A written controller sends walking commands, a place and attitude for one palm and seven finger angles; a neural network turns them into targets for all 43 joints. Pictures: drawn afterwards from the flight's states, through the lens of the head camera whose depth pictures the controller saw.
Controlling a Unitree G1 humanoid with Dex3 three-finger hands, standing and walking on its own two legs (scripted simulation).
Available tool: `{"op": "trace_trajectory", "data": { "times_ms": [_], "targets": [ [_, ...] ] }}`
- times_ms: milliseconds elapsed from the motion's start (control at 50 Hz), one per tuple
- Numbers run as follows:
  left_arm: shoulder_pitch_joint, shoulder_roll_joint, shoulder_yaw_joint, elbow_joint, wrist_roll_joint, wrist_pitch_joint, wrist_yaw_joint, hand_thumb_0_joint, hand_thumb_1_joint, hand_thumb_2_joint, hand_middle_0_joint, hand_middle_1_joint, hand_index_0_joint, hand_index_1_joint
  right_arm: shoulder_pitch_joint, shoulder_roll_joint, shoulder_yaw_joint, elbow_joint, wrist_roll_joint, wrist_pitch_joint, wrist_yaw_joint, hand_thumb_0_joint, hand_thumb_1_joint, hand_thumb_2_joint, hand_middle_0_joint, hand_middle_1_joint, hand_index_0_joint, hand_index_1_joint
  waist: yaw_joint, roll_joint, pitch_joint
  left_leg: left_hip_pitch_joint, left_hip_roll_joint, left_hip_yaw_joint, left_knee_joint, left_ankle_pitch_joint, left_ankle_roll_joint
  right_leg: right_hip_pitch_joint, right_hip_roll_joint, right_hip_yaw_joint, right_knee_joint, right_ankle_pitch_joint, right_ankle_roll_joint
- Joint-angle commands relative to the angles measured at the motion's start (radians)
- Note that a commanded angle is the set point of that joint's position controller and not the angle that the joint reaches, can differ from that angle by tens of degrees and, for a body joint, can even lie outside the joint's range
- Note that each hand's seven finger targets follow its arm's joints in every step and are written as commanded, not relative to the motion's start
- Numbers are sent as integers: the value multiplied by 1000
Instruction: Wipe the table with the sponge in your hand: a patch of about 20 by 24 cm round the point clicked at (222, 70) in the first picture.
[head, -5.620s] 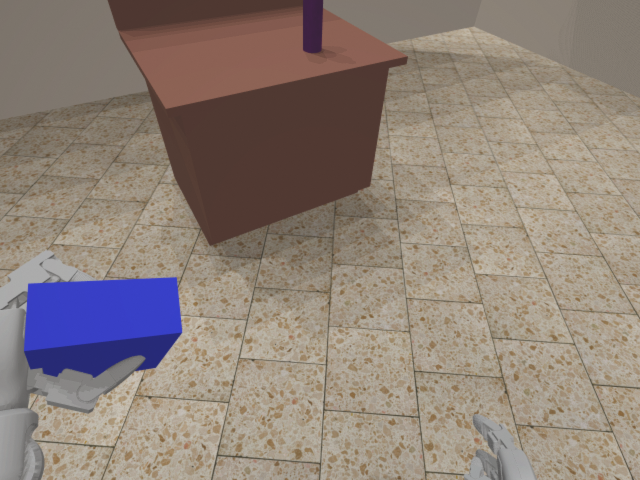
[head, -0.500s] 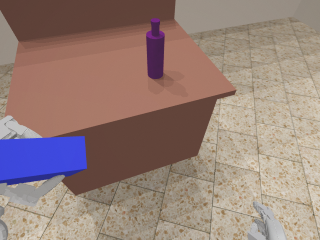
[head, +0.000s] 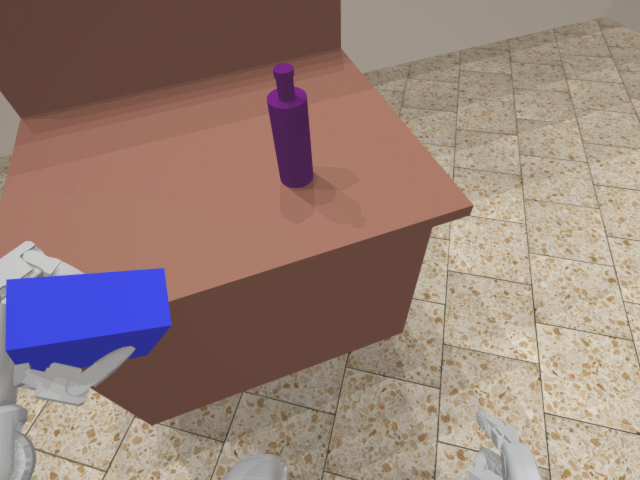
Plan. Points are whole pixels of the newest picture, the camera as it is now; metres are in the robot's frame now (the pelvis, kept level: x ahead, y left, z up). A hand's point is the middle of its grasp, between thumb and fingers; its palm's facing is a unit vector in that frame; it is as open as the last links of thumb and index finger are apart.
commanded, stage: take the last steps up to it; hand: left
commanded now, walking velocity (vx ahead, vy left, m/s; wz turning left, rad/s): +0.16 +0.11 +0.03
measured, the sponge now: (112, 322) +0.23 +0.21 +0.15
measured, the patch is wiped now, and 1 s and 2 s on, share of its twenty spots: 0.00 0.00 0.00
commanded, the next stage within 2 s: come to a stop and stand still in 0.12 s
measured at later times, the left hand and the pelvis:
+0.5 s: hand (99, 279) +0.27 +0.23 +0.17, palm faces +0.38 -0.81 -0.44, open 9.4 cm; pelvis +0.06 +0.00 -0.01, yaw +0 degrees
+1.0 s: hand (68, 323) +0.23 +0.24 +0.16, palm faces +0.41 -0.82 -0.39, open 9.4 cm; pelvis +0.02 +0.00 +0.00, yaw -1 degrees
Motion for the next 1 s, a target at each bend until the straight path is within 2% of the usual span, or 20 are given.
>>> {"op": "trace_trajectory", "data": {
  "times_ms": [0,60,140,160,180,200,220,260,320,400,440,460,480,500,560,680,740,800,900,980],
  "targets": [
    [32,229,161,-288,-11,-88,31,0,100,1300,-1200,-1600,-1200,-1600,-72,-61,-38,-200,-5,-45,-5,0,-900,-900,200,300,200,300,7,-124,-211,-15,24,36,-268,61,6,258,-254,183,-152,670,-70],
    [72,243,183,-339,-19,-79,47,0,100,1300,-1200,-1600,-1200,-1600,-63,-63,-52,-230,-2,-47,-6,0,-900,-900,200,300,200,300,19,-134,-238,62,4,69,-450,72,18,294,-259,197,-121,634,-74],
    [43,232,169,-306,-26,-64,48,0,100,1300,-1200,-1600,-1200,-1600,-33,-79,-66,-241,1,-33,-18,0,-900,-900,200,300,200,300,-2,-94,-204,291,-15,94,-669,230,29,154,-188,171,-36,361,-10],
    [30,225,157,-301,-31,-64,45,0,100,1300,-1200,-1600,-1200,-1600,-25,-98,-74,-242,11,-30,-23,0,-900,-900,200,300,200,300,-12,-34,-194,367,39,40,-695,275,53,79,-156,146,46,276,16],
    [1,221,150,-304,-30,-66,41,0,100,1300,-1200,-1600,-1200,-1600,-29,-119,-77,-249,16,-29,-23,0,-900,-900,200,300,200,300,-9,94,-198,423,155,-112,-704,401,115,-26,-69,98,172,118,54],
    [-6,211,136,-263,-34,-67,34,0,100,1300,-1200,-1600,-1200,-1600,-25,-121,-73,-251,22,-31,-17,0,-900,-900,200,300,200,300,-3,179,-183,463,276,-287,-733,517,185,-166,7,68,282,-257,77],
    [12,225,148,-211,-35,-66,27,0,100,1300,-1200,-1600,-1200,-1600,-33,-111,-63,-236,8,-38,-22,0,-900,-900,200,300,200,300,-8,261,-160,416,348,-413,-804,472,243,-223,25,94,414,-361,81],
    [-35,232,126,-291,-24,-64,21,0,100,1300,-1200,-1600,-1200,-1600,-48,-95,-55,-226,5,-49,-18,0,-900,-900,200,300,200,300,4,216,-147,408,318,-330,-757,571,244,-221,-1,146,383,-268,80],
    [0,195,87,-350,-28,-35,18,0,100,1300,-1200,-1600,-1200,-1600,-35,-98,-42,-220,5,-77,0,0,-900,-900,200,300,200,300,-3,216,-182,369,233,-134,-710,707,155,-73,37,95,181,-129,87],
    [6,219,125,-322,-28,-16,30,0,100,1300,-1200,-1600,-1200,-1600,-52,-92,-20,-218,0,-93,-12,0,-900,-900,200,300,200,300,4,180,-172,220,192,-63,-670,446,83,139,33,96,-75,72,84],
    [-10,214,125,-275,-34,-9,26,0,100,1300,-1200,-1600,-1200,-1600,-55,-74,-16,-222,1,-87,-15,0,-900,-900,200,300,200,300,-4,-11,-160,183,64,18,-545,200,11,112,-67,277,-157,363,39],
    [-2,216,113,-276,-44,0,27,0,100,1300,-1200,-1600,-1200,-1600,-38,-68,-26,-220,4,-79,-12,0,-900,-900,200,300,200,300,-15,-157,-184,187,-3,19,-427,106,-12,86,-174,408,-205,450,-22],
    [-10,220,123,-257,-47,3,29,0,100,1300,-1200,-1600,-1200,-1600,-42,-67,-25,-210,2,-76,-9,0,-900,-900,200,300,200,300,-10,-181,-174,138,-27,-12,-321,-33,-12,97,-244,458,-225,558,-68],
    [-28,224,128,-256,-44,0,31,0,100,1300,-1200,-1600,-1200,-1600,-53,-53,-14,-202,-1,-70,-8,0,-900,-900,200,300,200,300,-4,-165,-182,104,-24,-61,-244,-91,-7,124,-275,444,-212,613,-88],
    [-6,205,125,-220,-29,-1,33,0,100,1300,-1200,-1600,-1200,-1600,-98,-32,11,-203,-6,-48,-20,0,-900,-900,200,300,200,300,2,-140,-218,83,-21,-59,-309,-81,-9,227,-230,317,-124,815,-67],
    [47,189,105,-264,-24,2,32,0,100,1300,-1200,-1600,-1200,-1600,-63,-65,-15,-229,-7,-16,-30,0,-900,-900,200,300,200,300,2,-111,-240,239,-29,-16,-628,145,8,206,-164,256,-116,564,-16],
    [18,220,106,-339,-27,-8,35,0,100,1300,-1200,-1600,-1200,-1600,-69,-114,-37,-245,1,-22,-33,0,-900,-900,200,300,200,300,12,44,-217,318,108,-110,-714,400,47,109,-57,237,-111,213,44],
    [-4,215,97,-329,-21,-16,32,0,100,1300,-1200,-1600,-1200,-1600,-93,-100,-13,-238,-7,-29,-41,0,-900,-900,200,300,200,300,13,200,-149,183,192,-191,-803,375,88,106,17,150,0,10,70],
    [-50,191,76,-273,-18,-16,28,0,100,1300,-1200,-1600,-1200,-1600,-74,-112,-22,-218,-3,-66,-41,0,-900,-900,200,300,200,300,14,144,-146,115,134,-117,-758,183,66,165,17,176,-64,104,69],
    [-66,178,55,-229,-22,-5,25,0,100,1300,-1200,-1600,-1200,-1600,-49,-108,-25,-200,-6,-69,-29,0,-900,-900,200,300,200,300,0,-14,-115,156,14,-54,-634,0,30,50,-70,348,-267,-30,28]
  ]
}}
